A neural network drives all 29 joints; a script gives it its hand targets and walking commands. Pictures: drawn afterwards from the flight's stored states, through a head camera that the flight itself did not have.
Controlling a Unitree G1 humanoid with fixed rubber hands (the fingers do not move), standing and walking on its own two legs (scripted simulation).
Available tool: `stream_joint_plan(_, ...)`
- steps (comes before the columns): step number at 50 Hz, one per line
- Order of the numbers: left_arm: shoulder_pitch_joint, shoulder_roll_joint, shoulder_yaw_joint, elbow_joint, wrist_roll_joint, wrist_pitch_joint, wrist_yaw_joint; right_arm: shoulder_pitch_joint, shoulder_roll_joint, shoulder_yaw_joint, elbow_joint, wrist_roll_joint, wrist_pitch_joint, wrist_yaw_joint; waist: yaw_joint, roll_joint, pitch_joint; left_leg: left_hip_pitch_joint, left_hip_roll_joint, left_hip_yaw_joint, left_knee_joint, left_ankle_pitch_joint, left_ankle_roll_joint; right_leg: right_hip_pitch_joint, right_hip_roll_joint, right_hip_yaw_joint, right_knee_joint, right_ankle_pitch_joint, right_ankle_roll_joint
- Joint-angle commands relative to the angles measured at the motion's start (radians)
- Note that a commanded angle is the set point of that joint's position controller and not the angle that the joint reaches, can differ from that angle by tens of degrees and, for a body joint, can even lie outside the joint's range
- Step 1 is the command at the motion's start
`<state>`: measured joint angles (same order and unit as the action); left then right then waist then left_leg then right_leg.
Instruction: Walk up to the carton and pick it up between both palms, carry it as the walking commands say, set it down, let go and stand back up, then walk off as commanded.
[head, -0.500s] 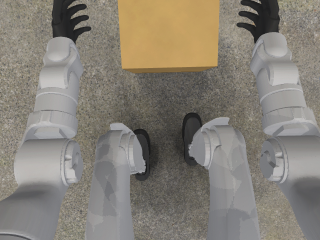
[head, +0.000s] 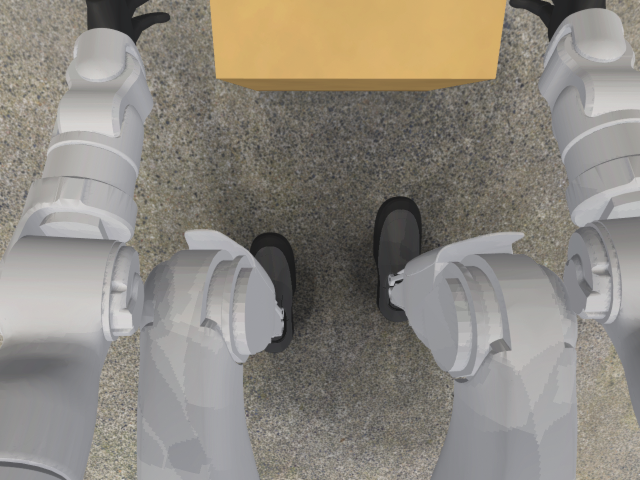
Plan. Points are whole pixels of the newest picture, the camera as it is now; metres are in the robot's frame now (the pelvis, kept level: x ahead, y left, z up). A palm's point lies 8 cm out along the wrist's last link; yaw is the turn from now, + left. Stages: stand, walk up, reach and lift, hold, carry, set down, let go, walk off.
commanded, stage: reach and lift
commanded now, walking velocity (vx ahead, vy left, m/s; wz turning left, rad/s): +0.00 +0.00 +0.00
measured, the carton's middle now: (348, 4) +0.53 -0.04 -0.27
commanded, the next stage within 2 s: none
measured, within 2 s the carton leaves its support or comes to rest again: leaves its support in 1.76 s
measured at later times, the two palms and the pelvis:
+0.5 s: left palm (131, 14) +0.52 +0.17 -0.21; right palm (571, 2) +0.50 -0.24 -0.20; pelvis +0.00 +0.00 -0.01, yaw +0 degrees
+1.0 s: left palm (172, 4) +0.53 +0.12 -0.21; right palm out of the picture +0.52 -0.21 -0.20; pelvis +0.00 +0.00 -0.01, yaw +0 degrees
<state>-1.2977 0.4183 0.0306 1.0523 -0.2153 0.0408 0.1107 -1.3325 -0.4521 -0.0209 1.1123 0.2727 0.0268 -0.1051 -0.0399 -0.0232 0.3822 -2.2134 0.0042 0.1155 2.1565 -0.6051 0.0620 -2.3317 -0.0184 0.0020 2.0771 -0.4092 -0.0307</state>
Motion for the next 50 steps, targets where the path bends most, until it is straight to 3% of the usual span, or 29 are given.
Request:
stream_joint_plan(1, -0.309, -0.033, -0.036, -0.108, -0.160, -0.066, -0.020, -0.272, -0.020, 0.003, -0.140, 0.091, -0.080, 0.009, 0.022, -0.005, -1.408, 0.444, -0.025, -0.168, -0.148, 0.334, -0.077, 0.850, -0.009, 0.057, -0.004, 0.319, 0.018)
stream_joint_plan(6, -0.257, -0.003, -0.022, -0.121, -0.149, -0.066, -0.006, -0.192, 0.000, 0.010, -0.124, 0.133, -0.071, 0.008, 0.070, 0.034, -1.470, 0.547, -0.027, -0.171, -0.132, 0.394, -0.073, 0.847, 0.005, 0.044, 0.022, 0.340, 0.026)
stream_joint_plan(10, -0.293, -0.039, -0.046, -0.124, -0.128, -0.057, 0.003, -0.205, -0.039, -0.060, -0.071, 0.074, -0.080, 0.004, -0.002, 0.071, -1.366, 0.547, -0.020, -0.189, -0.160, 0.324, -0.076, 0.720, -0.005, 0.020, 0.010, 0.256, 0.016)
stream_joint_plan(11, -0.280, -0.014, -0.011, -0.096, -0.116, -0.067, 0.002, -0.234, 0.003, -0.019, -0.079, 0.108, -0.079, 0.011, 0.056, 0.070, -1.353, 0.539, -0.026, -0.170, -0.144, 0.331, -0.073, 0.720, -0.001, 0.035, 0.003, 0.259, 0.016)
stream_joint_plan(12, -0.244, -0.021, -0.023, -0.044, -0.120, -0.055, 0.000, -0.224, 0.002, -0.011, -0.026, 0.105, -0.068, 0.014, 0.056, 0.060, -1.302, 0.499, -0.020, -0.168, -0.151, 0.299, -0.078, 0.737, 0.002, 0.037, -0.011, 0.230, 0.020)
stream_joint_plan(14, -0.283, -0.040, -0.039, -0.076, -0.121, -0.050, 0.003, -0.223, -0.027, -0.053, -0.010, 0.065, -0.070, 0.008, -0.003, 0.040, -1.339, 0.524, -0.022, -0.180, -0.148, 0.313, -0.077, 0.712, -0.005, 0.015, 0.003, 0.234, 0.022)
stream_joint_plan(15, -0.277, -0.034, -0.034, -0.071, -0.129, -0.051, 0.003, -0.245, -0.021, -0.008, -0.058, 0.096, -0.073, 0.008, 0.050, 0.049, -1.324, 0.507, -0.022, -0.170, -0.159, 0.296, -0.075, 0.735, 0.001, 0.028, -0.003, 0.204, 0.019)
stream_joint_plan(16, -0.292, -0.059, -0.048, -0.049, -0.125, -0.053, -0.005, -0.231, 0.027, 0.005, -0.011, 0.097, -0.069, 0.016, 0.016, 0.006, -1.261, 0.441, -0.020, -0.172, -0.161, 0.268, -0.076, 0.733, 0.000, 0.028, -0.023, 0.213, 0.019)
stream_joint_plan(18, -0.304, -0.076, -0.054, -0.079, -0.126, -0.056, -0.003, -0.282, 0.035, 0.012, -0.074, 0.114, -0.081, 0.014, 0.046, 0.055, -1.330, 0.488, -0.028, -0.172, -0.168, 0.280, -0.073, 0.756, 0.003, 0.030, -0.019, 0.235, 0.017)
stream_joint_plan(23, -0.344, -0.108, -0.063, -0.086, -0.159, -0.072, 0.001, -0.284, 0.040, 0.029, -0.083, 0.109, -0.088, 0.008, 0.022, 0.019, -1.383, 0.498, -0.037, -0.158, -0.146, 0.322, -0.075, 0.802, 0.006, 0.039, -0.020, 0.268, 0.016)
stream_joint_plan(24, -0.328, -0.077, -0.044, -0.064, -0.152, -0.071, 0.004, -0.288, 0.044, 0.046, -0.079, 0.112, -0.086, 0.007, 0.055, -0.016, -1.346, 0.484, -0.036, -0.159, -0.141, 0.338, -0.074, 0.787, 0.004, 0.046, -0.015, 0.272, 0.025)
stream_joint_plan(25, -0.296, -0.091, -0.056, -0.014, -0.142, -0.059, -0.001, -0.249, 0.063, 0.034, -0.025, 0.109, -0.087, 0.015, 0.035, 0.004, -1.263, 0.476, -0.026, -0.192, -0.171, 0.302, -0.066, 0.746, -0.001, 0.034, -0.008, 0.256, 0.024)
stream_joint_plan(26, -0.299, -0.127, -0.079, -0.073, -0.132, -0.069, -0.005, -0.255, 0.115, 0.056, -0.056, 0.135, -0.087, 0.021, 0.075, 0.053, -1.324, 0.484, -0.033, -0.153, -0.150, 0.334, -0.073, 0.791, 0.013, 0.039, 0.001, 0.294, 0.022)
stream_joint_plan(27, -0.347, -0.181, -0.123, -0.084, -0.171, -0.071, -0.008, -0.304, 0.126, 0.096, -0.089, 0.142, -0.088, 0.024, 0.033, 0.027, -1.337, 0.490, -0.043, -0.167, -0.152, 0.329, -0.073, 0.776, 0.017, 0.032, -0.012, 0.275, 0.019)
stream_joint_plan(28, -0.326, -0.169, -0.077, -0.047, -0.149, -0.070, -0.004, -0.304, 0.093, 0.072, -0.068, 0.143, -0.094, 0.025, 0.050, 0.031, -1.333, 0.489, -0.046, -0.157, -0.151, 0.324, -0.080, 0.763, 0.015, 0.037, -0.019, 0.262, 0.018)
stream_joint_plan(30, -0.317, -0.151, -0.101, -0.013, -0.153, -0.068, 0.000, -0.270, 0.128, 0.032, -0.030, 0.116, -0.092, 0.012, 0.009, 0.005, -1.270, 0.464, -0.039, -0.189, -0.192, 0.295, -0.062, 0.742, 0.013, 0.007, -0.009, 0.247, 0.034)
stream_joint_plan(31, -0.297, -0.153, -0.057, -0.027, -0.118, -0.082, 0.003, -0.285, 0.136, 0.059, -0.062, 0.135, -0.096, 0.015, 0.065, 0.028, -1.272, 0.452, -0.046, -0.161, -0.167, 0.283, -0.071, 0.730, 0.020, 0.032, -0.026, 0.232, 0.025)
stream_joint_plan(33, -0.285, -0.167, -0.079, 0.020, -0.124, -0.074, 0.012, -0.260, 0.117, 0.024, 0.008, 0.095, -0.097, 0.008, 0.014, 0.011, -1.257, 0.468, -0.044, -0.186, -0.173, 0.321, -0.064, 0.712, 0.022, 0.018, -0.010, 0.254, 0.034)
stream_joint_plan(35, -0.316, -0.175, -0.060, -0.020, -0.097, -0.088, 0.013, -0.299, 0.175, 0.057, -0.034, 0.128, -0.100, 0.007, 0.067, 0.008, -1.277, 0.436, -0.053, -0.181, -0.179, 0.316, -0.061, 0.756, 0.031, 0.035, -0.008, 0.277, 0.030)
stream_joint_plan(37, -0.316, -0.174, -0.061, 0.014, -0.117, -0.086, 0.018, -0.274, 0.180, 0.055, 0.040, 0.102, -0.089, 0.007, 0.035, -0.018, -1.240, 0.464, -0.048, -0.200, -0.194, 0.295, -0.060, 0.699, 0.022, 0.024, -0.022, 0.228, 0.037)
stream_joint_plan(38, -0.322, -0.159, -0.035, 0.008, -0.094, -0.091, 0.025, -0.286, 0.185, 0.069, 0.044, 0.110, -0.095, 0.002, 0.068, -0.025, -1.261, 0.403, -0.056, -0.172, -0.172, 0.287, -0.066, 0.747, 0.029, 0.040, -0.027, 0.229, 0.031)
stream_joint_plan(40, -0.280, -0.175, -0.037, 0.069, -0.099, -0.091, 0.020, -0.307, 0.189, 0.070, -0.008, 0.087, -0.100, -0.004, 0.054, -0.040, -1.234, 0.375, -0.054, -0.167, -0.169, 0.263, -0.065, 0.786, 0.027, 0.048, -0.042, 0.241, 0.036)
stream_joint_plan(41, -0.295, -0.135, -0.019, 0.044, -0.055, -0.096, 0.029, -0.288, 0.208, 0.055, 0.050, 0.106, -0.096, -0.004, 0.099, 0.014, -1.194, 0.351, -0.057, -0.157, -0.192, 0.225, -0.064, 0.757, 0.035, 0.051, -0.048, 0.210, 0.033)
stream_joint_plan(42, -0.273, -0.163, -0.028, 0.057, -0.072, -0.098, 0.029, -0.344, 0.205, 0.073, -0.014, 0.113, -0.105, -0.008, 0.089, -0.036, -1.216, 0.400, -0.057, -0.160, -0.185, 0.253, -0.064, 0.774, 0.029, 0.042, -0.048, 0.213, 0.040)
stream_joint_plan(45, -0.315, -0.224, -0.049, 0.085, -0.061, -0.099, 0.027, -0.298, 0.259, 0.101, 0.051, 0.093, -0.101, -0.003, 0.078, -0.008, -1.192, 0.416, -0.058, -0.169, -0.186, 0.267, -0.060, 0.739, 0.038, 0.043, -0.044, 0.213, 0.042)
stream_joint_plan(46, -0.279, -0.187, -0.032, 0.091, -0.046, -0.103, 0.034, -0.348, 0.233, 0.114, 0.014, 0.122, -0.109, -0.011, 0.115, -0.021, -1.235, 0.412, -0.068, -0.148, -0.172, 0.273, -0.062, 0.803, 0.040, 0.050, -0.049, 0.236, 0.043)
stream_joint_plan(47, -0.323, -0.200, -0.061, 0.034, -0.068, -0.107, 0.034, -0.293, 0.238, 0.056, 0.045, 0.085, -0.109, -0.019, 0.053, 0.002, -1.237, 0.419, -0.073, -0.153, -0.182, 0.288, -0.063, 0.777, 0.046, 0.026, -0.025, 0.254, 0.043)
stream_joint_plan(49, -0.384, -0.282, -0.116, -0.009, -0.097, -0.117, 0.014, -0.317, 0.314, 0.115, 0.031, 0.081, -0.113, -0.012, 0.023, -0.030, -1.245, 0.400, -0.074, -0.163, -0.175, 0.306, -0.068, 0.818, 0.043, 0.045, -0.052, 0.295, 0.035)
stream_joint_plan(50, -0.416, -0.267, -0.095, -0.021, -0.081, -0.128, 0.020, -0.326, 0.341, 0.129, 0.079, 0.100, -0.106, -0.008, 0.068, 0.003, -1.243, 0.410, -0.080, -0.159, -0.185, 0.303, -0.069, 0.814, 0.049, 0.059, -0.044, 0.296, 0.025)
